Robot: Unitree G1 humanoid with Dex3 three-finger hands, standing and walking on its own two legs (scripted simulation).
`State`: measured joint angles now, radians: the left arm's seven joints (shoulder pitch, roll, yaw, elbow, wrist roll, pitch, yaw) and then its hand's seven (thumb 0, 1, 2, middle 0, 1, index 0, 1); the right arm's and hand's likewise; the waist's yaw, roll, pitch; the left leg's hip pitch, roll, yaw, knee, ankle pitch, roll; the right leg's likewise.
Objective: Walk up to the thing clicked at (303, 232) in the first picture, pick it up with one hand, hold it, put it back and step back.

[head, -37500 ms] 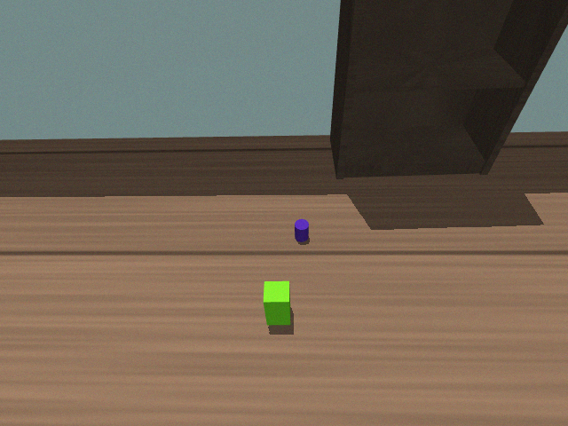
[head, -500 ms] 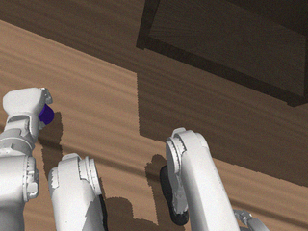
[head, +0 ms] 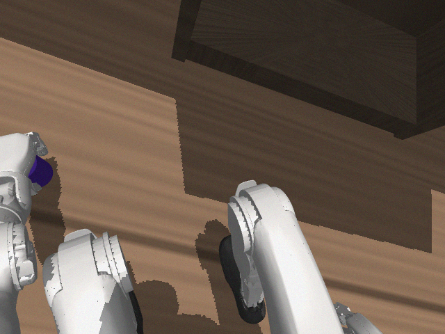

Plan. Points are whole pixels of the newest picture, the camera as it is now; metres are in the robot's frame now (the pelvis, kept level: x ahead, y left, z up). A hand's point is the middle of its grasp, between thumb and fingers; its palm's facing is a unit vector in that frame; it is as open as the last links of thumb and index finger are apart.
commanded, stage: rest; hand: left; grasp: from above
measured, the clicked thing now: (27, 169) +0.46 +0.27 -0.24
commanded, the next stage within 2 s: open in 0.76 s
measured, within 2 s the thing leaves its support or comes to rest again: rests again in 0.34 s
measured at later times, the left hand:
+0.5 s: hand (26, 174) +0.45 +0.27 -0.23, palm faces -0.44 -0.13 -0.89, open 8.4 cm
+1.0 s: hand (24, 174) +0.45 +0.27 -0.23, palm faces -0.43 -0.13 -0.89, open 8.5 cm
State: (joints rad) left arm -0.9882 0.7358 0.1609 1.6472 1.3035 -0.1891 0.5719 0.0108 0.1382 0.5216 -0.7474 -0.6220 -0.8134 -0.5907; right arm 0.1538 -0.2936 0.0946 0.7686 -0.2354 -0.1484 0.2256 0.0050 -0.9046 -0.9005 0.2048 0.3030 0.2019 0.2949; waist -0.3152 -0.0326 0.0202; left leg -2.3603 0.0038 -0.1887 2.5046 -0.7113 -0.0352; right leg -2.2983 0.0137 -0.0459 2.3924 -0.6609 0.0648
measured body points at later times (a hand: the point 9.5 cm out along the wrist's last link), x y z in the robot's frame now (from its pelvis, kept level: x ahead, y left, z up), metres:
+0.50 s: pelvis +0.00 +0.01 -0.01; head +0.25 +0.09 +0.35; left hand +0.46 +0.28 -0.18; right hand +0.03 -0.26 -0.09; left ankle +0.07 +0.13 -0.27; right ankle +0.10 -0.13 -0.27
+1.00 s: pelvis -0.01 +0.01 -0.01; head +0.25 +0.10 +0.35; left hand +0.47 +0.28 -0.18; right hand +0.02 -0.25 -0.08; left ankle +0.07 +0.13 -0.27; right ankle +0.10 -0.13 -0.27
